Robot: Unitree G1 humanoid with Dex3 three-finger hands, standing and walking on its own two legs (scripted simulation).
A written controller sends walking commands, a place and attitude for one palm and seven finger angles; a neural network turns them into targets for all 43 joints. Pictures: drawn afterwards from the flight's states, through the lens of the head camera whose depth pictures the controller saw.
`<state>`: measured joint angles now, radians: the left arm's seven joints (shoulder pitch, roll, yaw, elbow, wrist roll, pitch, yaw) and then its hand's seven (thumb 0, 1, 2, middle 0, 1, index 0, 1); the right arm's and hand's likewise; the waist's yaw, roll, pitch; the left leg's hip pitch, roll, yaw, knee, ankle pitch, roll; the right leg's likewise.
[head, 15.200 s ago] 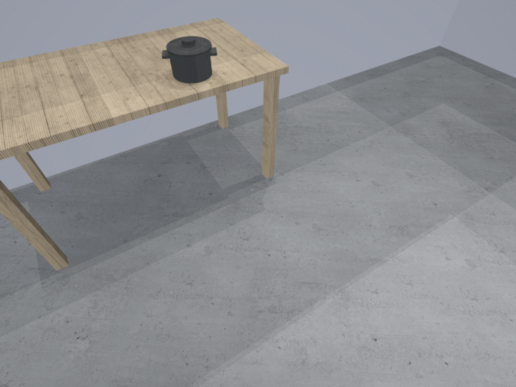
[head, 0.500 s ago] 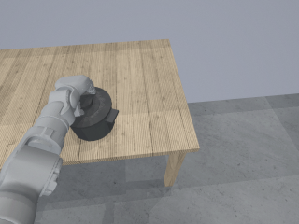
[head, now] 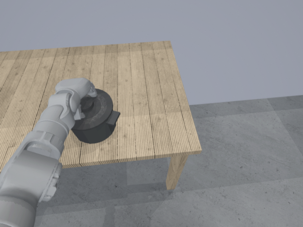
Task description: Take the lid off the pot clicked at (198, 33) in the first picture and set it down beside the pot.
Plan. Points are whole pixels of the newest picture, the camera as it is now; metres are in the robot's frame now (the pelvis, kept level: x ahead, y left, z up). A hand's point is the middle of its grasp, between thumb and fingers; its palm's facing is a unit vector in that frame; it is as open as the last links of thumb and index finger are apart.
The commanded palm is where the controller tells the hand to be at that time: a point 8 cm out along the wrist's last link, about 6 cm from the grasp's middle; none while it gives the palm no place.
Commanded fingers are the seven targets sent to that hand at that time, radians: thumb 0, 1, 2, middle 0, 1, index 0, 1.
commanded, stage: close the fingers and squeeze the knob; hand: left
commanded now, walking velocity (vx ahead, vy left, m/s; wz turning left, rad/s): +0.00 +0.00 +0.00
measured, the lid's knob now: (85, 104) +0.48 +0.20 +0.01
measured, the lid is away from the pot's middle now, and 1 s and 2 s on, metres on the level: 0.00 0.00 0.01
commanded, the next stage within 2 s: lift the lid straight up in 1.68 s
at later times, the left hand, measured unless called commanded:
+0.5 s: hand (80, 105) +0.45 +0.20 +0.04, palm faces -0.39 -0.06 -0.92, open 9.6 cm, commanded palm +0.45 +0.19 +0.09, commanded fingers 0.00 0.12 0.92 -0.55 -1.01 -0.55 -1.01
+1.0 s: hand (81, 105) +0.45 +0.20 +0.04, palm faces -0.41 -0.07 -0.91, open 8.2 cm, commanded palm +0.46 +0.19 +0.09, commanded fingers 0.00 0.45 0.67 -0.76 -1.07 -0.76 -1.07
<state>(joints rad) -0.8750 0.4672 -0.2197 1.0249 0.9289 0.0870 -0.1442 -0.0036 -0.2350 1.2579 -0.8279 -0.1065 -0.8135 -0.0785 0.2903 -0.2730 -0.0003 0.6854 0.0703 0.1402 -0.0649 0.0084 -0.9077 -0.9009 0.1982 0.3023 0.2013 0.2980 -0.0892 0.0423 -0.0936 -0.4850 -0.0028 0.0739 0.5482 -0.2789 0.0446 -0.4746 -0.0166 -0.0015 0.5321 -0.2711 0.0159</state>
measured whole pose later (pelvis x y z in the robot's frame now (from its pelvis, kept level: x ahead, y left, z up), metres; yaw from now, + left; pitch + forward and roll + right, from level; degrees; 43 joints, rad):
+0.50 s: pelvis +0.01 +0.00 +0.00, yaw +0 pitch +12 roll +0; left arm -0.85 0.46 -0.21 1.00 0.93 0.09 -0.13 0.00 0.01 0.95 -0.47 -0.89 -0.50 -0.89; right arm 0.29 -0.27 -0.01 0.69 0.07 0.14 -0.06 0.01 -0.91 -0.90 0.20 0.30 0.20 0.30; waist -0.09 0.04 -0.09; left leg -0.47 0.00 0.07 0.54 -0.28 0.05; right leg -0.46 -0.02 0.00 0.52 -0.27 0.02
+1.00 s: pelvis +0.01 +0.00 +0.00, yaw +0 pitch +12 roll +0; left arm -0.87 0.46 -0.21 1.03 0.93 0.09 -0.16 0.01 0.16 0.78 -0.61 -1.05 -0.61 -1.02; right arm 0.26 -0.27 0.01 0.67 0.07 0.14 -0.07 0.01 -0.91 -0.90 0.20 0.30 0.20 0.30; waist -0.09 0.04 -0.09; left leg -0.48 0.00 0.07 0.54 -0.29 0.04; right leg -0.46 -0.01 0.00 0.53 -0.28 0.01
